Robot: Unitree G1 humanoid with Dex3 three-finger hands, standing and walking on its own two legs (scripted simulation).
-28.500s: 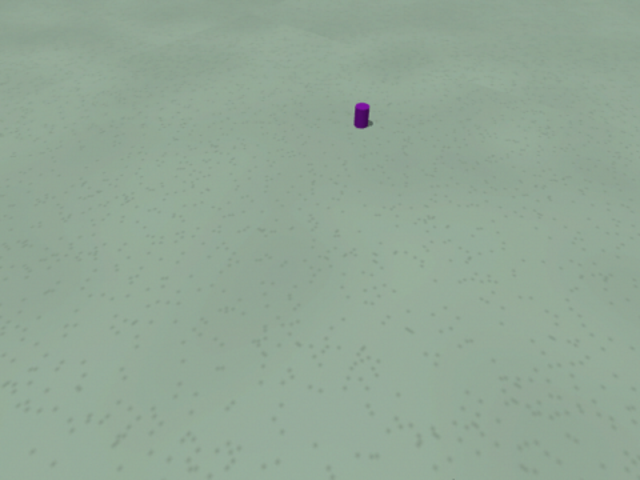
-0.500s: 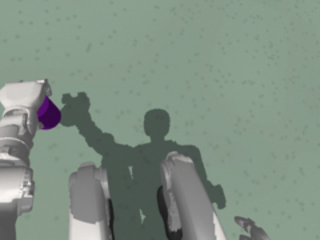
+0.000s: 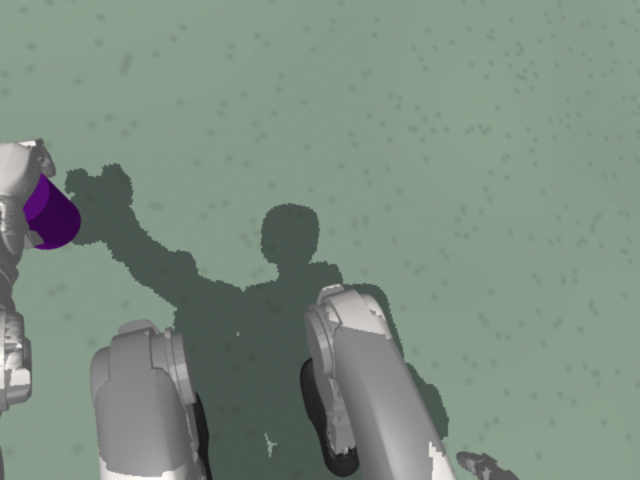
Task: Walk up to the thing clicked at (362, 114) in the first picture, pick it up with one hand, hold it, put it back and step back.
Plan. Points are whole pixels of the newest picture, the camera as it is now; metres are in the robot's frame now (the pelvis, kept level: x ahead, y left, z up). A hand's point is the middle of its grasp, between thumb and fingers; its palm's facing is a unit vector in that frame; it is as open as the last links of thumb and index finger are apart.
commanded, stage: lower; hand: left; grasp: from above
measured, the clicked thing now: (31, 209) +0.49 +0.30 -0.21
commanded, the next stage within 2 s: rest in 0.48 s
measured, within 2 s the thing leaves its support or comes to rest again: rests again in 0.90 s
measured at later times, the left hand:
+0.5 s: hand (33, 212) +0.49 +0.29 -0.21, palm faces -0.45 -0.07 -0.89, open 10.6 cm
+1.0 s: hand (52, 218) +0.49 +0.29 -0.26, palm faces -0.46 -0.09 -0.89, open 10.6 cm
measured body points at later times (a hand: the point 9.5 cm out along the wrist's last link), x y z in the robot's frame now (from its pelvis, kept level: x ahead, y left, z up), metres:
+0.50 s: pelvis +0.00 +0.00 -0.03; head +0.26 +0.08 +0.33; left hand +0.51 +0.30 -0.16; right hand +0.04 -0.27 -0.13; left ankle +0.08 +0.13 -0.33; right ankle +0.09 -0.12 -0.33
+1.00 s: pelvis +0.01 +0.00 -0.05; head +0.28 +0.08 +0.30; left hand +0.51 +0.29 -0.21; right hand +0.04 -0.26 -0.13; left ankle +0.08 +0.13 -0.33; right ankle +0.09 -0.12 -0.33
